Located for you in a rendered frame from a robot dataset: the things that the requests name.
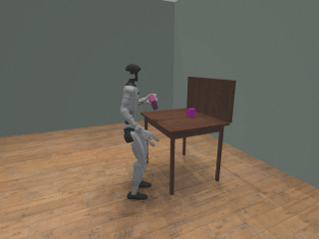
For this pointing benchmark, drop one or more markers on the table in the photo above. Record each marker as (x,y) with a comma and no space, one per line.
(213,101)

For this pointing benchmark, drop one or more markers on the sponge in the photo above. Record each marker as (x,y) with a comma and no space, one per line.
(153,102)

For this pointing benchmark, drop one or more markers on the right robot hand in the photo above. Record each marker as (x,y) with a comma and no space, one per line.
(148,136)

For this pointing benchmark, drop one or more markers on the left robot hand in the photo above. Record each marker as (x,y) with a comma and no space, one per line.
(148,99)

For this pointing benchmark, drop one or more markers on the left robot thigh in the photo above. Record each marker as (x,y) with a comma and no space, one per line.
(145,145)

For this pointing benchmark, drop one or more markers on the left robot shin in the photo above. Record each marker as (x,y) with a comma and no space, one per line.
(145,164)

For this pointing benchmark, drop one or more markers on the left robot forearm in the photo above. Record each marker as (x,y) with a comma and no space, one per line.
(142,101)

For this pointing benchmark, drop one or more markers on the right robot forearm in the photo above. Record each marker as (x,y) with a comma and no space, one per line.
(129,118)

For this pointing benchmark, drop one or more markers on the right robot upper arm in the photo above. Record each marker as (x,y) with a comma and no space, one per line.
(128,93)

